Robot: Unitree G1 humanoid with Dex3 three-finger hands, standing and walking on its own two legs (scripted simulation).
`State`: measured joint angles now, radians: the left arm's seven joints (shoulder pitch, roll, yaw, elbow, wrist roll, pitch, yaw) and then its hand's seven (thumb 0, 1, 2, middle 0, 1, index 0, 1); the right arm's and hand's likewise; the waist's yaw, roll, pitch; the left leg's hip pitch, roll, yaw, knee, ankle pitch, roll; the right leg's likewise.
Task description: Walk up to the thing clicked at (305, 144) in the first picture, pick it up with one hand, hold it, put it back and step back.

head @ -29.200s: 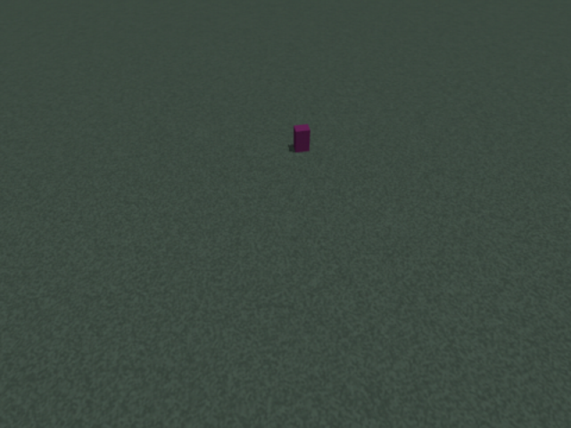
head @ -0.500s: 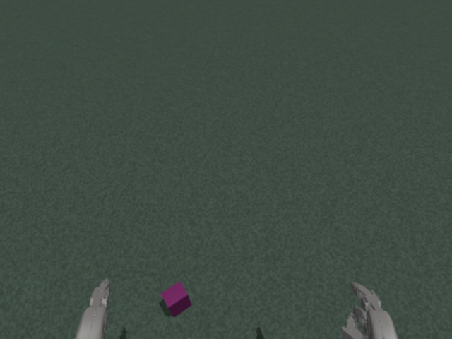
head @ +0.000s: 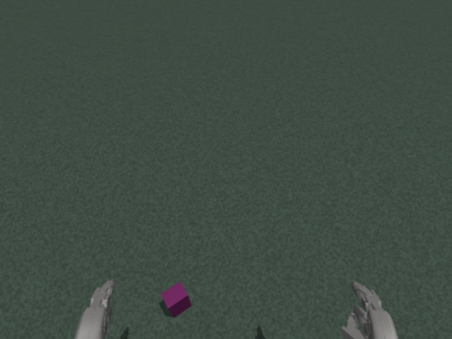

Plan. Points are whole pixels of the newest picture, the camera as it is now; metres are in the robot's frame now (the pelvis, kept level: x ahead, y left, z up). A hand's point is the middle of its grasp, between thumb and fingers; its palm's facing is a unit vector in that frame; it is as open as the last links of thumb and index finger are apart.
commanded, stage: stand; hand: left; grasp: from the side
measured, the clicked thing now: (177, 300) +0.37 +0.21 -0.65
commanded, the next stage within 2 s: none
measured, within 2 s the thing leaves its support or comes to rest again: neither
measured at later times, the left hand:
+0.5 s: hand out of the picture +0.08 +0.25 -0.11, palm faces -0.01 -0.93 -0.36, open 7.6 cm
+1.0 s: hand out of the picture +0.02 +0.26 -0.10, palm faces +0.00 -0.94 -0.35, open 7.4 cm
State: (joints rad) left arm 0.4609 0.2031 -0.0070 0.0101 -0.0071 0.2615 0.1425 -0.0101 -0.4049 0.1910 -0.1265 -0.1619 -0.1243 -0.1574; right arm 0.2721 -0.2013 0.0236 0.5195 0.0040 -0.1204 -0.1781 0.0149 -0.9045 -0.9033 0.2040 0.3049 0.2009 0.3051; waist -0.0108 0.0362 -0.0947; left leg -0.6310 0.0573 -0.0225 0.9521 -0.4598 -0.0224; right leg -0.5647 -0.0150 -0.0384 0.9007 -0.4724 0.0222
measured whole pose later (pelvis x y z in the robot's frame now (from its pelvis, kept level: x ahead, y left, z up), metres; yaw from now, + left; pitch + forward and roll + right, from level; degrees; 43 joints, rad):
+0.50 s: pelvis +0.00 +0.01 +0.04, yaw +0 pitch -1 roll +0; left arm 0.23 0.34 0.02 0.87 0.03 0.00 0.03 0.01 0.86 0.89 -0.20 -0.30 -0.20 -0.30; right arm 0.20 -0.31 -0.04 0.94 -0.05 0.00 -0.01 0.01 -0.91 -0.90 0.20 0.30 0.20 0.30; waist 0.01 -0.01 0.04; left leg -0.31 0.02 0.02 0.65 -0.32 0.00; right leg -0.27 -0.05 -0.01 0.64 -0.35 0.03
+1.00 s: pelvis -0.02 +0.01 +0.06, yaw +0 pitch -4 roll +0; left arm 0.17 0.33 0.00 1.14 0.03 -0.01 0.02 0.01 0.91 0.90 -0.20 -0.30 -0.20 -0.30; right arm 0.14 -0.31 -0.02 1.14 -0.03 0.00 0.00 0.01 -0.91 -0.90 0.20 0.30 0.20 0.30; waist 0.01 0.01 0.05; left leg -0.15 0.01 0.01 0.38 -0.16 0.00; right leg -0.11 -0.06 -0.02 0.38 -0.19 0.04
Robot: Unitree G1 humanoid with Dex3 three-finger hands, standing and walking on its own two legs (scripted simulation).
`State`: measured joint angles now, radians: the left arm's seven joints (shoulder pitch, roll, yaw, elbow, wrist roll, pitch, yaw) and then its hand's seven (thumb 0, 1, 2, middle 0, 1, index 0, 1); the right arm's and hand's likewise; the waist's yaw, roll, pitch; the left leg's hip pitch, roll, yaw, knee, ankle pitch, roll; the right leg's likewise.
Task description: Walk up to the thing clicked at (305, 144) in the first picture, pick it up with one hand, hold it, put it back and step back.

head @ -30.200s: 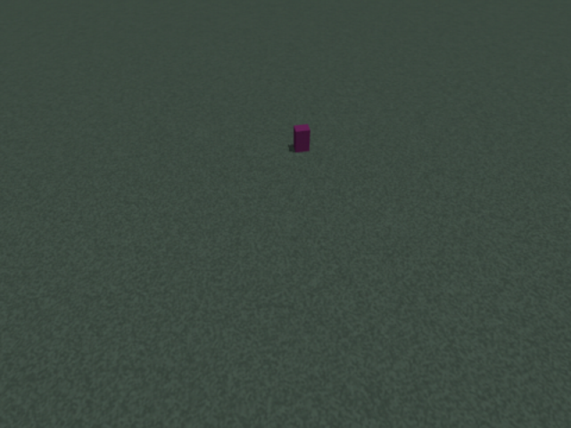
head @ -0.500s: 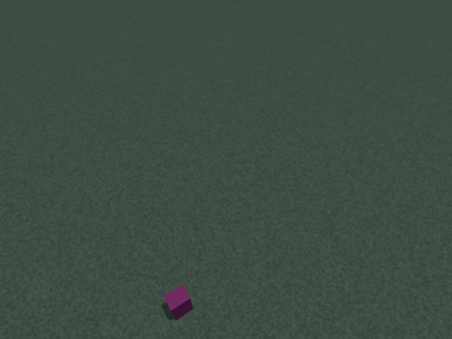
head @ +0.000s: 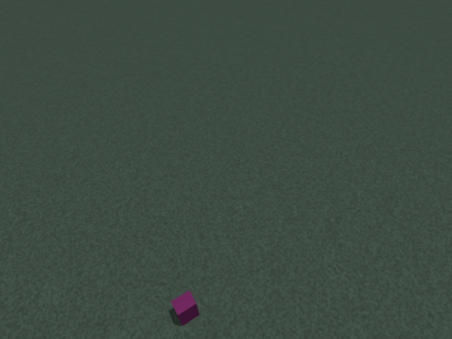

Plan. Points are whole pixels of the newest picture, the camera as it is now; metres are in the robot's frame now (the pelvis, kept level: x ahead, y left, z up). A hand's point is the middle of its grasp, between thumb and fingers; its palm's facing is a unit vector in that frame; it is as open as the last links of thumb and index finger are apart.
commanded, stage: stand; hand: left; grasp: from the side
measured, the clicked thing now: (185, 308) +0.40 +0.20 -0.71
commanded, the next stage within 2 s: step back in 1.36 s
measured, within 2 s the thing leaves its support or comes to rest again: neither
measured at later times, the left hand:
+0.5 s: hand out of the picture +0.06 +0.24 -0.16, palm faces -0.03 -0.94 -0.34, open 7.4 cm
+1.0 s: hand out of the picture +0.10 +0.24 -0.15, palm faces -0.03 -0.94 -0.35, open 7.4 cm
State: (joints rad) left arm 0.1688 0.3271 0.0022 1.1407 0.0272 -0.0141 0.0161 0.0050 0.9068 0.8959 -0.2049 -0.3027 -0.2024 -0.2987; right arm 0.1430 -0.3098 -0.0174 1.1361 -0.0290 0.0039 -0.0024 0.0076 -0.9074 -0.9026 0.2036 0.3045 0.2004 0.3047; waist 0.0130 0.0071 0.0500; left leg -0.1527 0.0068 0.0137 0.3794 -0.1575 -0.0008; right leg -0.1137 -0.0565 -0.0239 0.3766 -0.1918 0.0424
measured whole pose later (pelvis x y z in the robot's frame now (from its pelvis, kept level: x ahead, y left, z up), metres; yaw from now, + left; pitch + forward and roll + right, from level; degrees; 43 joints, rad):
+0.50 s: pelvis +0.01 -0.01 +0.00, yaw +0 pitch -3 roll +0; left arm 0.14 0.33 0.00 1.16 0.02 -0.02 0.01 0.00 0.91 0.90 -0.20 -0.30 -0.20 -0.30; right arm 0.13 -0.33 -0.01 1.16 -0.02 0.00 0.00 0.01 -0.91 -0.90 0.20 0.30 0.20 0.30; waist 0.00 0.01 0.06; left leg -0.15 0.02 0.01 0.36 -0.15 -0.02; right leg -0.12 -0.04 -0.02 0.35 -0.19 0.03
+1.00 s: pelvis +0.03 -0.01 +0.00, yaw -1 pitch -2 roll +0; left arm 0.11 0.33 0.01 1.16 0.01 -0.01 0.01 0.00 0.91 0.90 -0.20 -0.30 -0.20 -0.30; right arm 0.10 -0.34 0.00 1.16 -0.02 -0.01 0.00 0.01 -0.91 -0.90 0.20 0.30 0.20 0.30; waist 0.00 0.01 0.05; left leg -0.12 0.03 0.02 0.32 -0.17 -0.02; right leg -0.09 -0.03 -0.02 0.32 -0.20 0.02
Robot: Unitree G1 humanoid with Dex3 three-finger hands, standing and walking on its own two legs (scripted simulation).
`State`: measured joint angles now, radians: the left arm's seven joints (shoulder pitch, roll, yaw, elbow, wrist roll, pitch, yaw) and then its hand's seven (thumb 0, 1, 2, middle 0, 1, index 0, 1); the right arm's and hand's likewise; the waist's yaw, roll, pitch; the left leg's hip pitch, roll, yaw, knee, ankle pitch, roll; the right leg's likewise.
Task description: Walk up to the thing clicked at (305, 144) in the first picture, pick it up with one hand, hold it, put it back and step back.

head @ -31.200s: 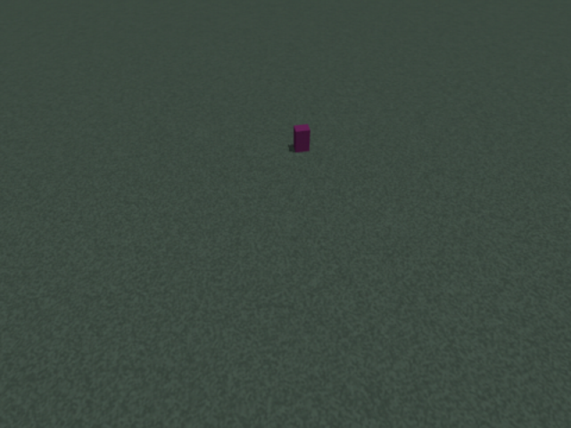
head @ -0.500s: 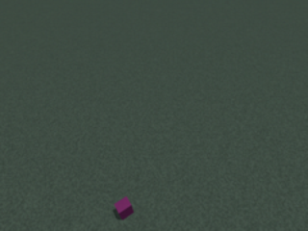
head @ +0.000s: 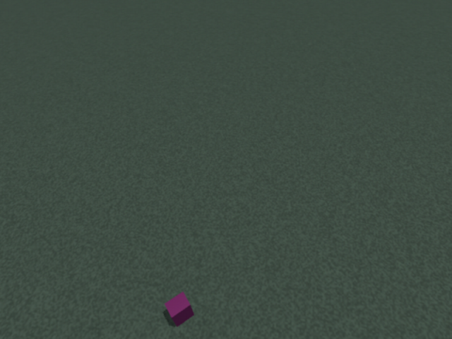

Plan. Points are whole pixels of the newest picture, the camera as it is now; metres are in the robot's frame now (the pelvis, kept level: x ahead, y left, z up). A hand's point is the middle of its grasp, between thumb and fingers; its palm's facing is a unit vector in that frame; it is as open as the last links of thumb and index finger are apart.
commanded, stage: stand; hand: left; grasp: from the side
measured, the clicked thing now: (180, 309) +0.36 +0.22 -0.71
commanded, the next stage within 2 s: step back in 0.36 s
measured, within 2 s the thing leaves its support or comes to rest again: neither
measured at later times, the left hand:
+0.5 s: hand out of the picture +0.08 +0.26 -0.16, palm faces +0.01 -0.93 -0.37, open 7.4 cm
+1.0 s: hand out of the picture -0.02 +0.29 -0.18, palm faces -0.10 -0.92 -0.39, open 7.4 cm
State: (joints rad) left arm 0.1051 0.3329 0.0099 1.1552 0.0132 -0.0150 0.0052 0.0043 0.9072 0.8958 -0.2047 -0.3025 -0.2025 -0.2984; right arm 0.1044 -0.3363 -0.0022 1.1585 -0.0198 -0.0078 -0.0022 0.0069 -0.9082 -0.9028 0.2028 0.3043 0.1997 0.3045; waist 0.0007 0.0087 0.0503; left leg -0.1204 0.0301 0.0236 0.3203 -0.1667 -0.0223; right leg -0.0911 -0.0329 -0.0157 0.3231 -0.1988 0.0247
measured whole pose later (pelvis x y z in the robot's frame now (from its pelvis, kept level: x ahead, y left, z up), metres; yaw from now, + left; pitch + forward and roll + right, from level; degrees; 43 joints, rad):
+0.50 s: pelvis -0.02 +0.00 -0.01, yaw +0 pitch -1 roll -1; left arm 0.08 0.36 0.05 1.05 -0.01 0.01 0.01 0.00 0.91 0.90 -0.21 -0.30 -0.20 -0.30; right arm 0.06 -0.37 -0.03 1.06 0.00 0.03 0.01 0.01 -0.91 -0.90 0.20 0.30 0.20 0.30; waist -0.01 0.02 0.13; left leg -0.24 0.04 0.01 0.49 -0.22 -0.01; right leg -0.19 -0.02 -0.02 0.45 -0.24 0.01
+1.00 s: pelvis -0.12 +0.02 -0.03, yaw -5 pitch -2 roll -1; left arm 0.15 0.39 0.07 0.90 0.02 0.05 0.00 0.00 0.91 0.90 -0.20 -0.30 -0.20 -0.30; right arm 0.11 -0.37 -0.04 0.85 -0.04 0.03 0.00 0.01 -0.90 -0.90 0.21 0.30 0.20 0.31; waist 0.00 0.00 0.19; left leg -0.45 0.05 0.05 0.64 -0.17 0.02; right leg -0.27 0.04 0.07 0.76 -0.47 0.00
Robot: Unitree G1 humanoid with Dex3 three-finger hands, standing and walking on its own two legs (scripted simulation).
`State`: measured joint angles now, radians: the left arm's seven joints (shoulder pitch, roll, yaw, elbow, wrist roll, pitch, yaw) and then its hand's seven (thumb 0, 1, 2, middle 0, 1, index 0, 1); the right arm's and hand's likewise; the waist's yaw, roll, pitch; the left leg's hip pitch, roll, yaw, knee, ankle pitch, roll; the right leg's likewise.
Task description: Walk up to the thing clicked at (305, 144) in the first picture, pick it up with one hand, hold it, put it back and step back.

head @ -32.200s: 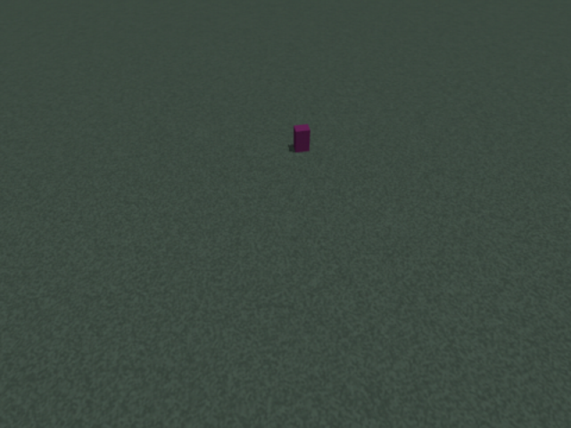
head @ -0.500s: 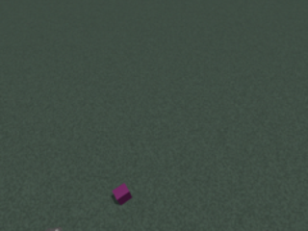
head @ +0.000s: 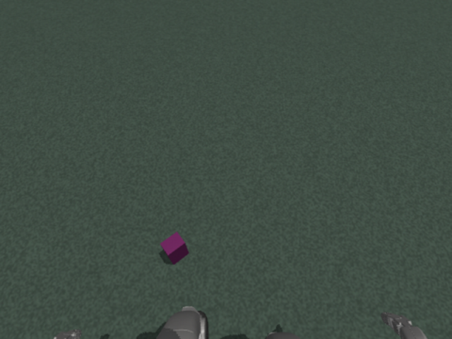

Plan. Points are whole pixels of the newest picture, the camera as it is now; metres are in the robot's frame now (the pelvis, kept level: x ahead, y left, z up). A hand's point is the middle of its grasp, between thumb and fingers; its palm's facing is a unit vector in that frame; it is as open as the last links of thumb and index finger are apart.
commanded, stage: step back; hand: left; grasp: from the side
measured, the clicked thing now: (175, 248) +0.47 +0.24 -0.68
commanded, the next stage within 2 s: none
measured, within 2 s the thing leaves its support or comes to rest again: neither
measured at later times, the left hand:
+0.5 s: hand out of the picture -0.02 +0.27 -0.14, palm faces +0.07 -0.93 -0.37, open 7.4 cm
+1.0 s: hand out of the picture -0.20 +0.24 -0.12, palm faces +0.05 -0.90 -0.44, open 7.4 cm
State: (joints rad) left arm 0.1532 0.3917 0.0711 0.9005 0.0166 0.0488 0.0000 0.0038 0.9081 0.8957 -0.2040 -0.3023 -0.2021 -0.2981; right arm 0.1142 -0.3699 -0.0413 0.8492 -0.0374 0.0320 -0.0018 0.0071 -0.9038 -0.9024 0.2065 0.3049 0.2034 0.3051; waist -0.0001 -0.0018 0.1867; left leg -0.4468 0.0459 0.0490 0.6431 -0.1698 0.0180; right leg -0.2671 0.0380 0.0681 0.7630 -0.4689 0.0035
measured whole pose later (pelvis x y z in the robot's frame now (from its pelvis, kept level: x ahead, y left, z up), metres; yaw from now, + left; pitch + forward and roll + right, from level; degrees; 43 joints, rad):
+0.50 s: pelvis -0.13 +0.00 +0.01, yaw +4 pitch -2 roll -1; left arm 0.11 0.39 0.07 0.80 0.00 0.06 0.02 0.01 0.91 0.90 -0.20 -0.30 -0.20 -0.30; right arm 0.15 -0.36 -0.03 0.87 -0.03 0.02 -0.01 0.01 -0.91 -0.90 0.21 0.30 0.20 0.30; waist 0.00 -0.03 0.18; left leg -0.29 -0.02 -0.03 0.61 -0.28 0.04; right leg -0.46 0.12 0.15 1.14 -0.53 -0.01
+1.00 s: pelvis -0.29 -0.04 +0.01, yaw +4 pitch -2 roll +1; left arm 0.16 0.36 0.07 0.80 0.04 0.04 0.02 0.01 0.90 0.90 -0.21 -0.30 -0.21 -0.30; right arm 0.22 -0.41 -0.05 0.88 -0.01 0.06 -0.02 0.01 -0.91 -0.90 0.20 0.30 0.20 0.30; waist 0.01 0.02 0.16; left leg -0.37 -0.08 -0.08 0.95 -0.51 -0.02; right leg -0.35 -0.04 0.00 0.67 -0.28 0.00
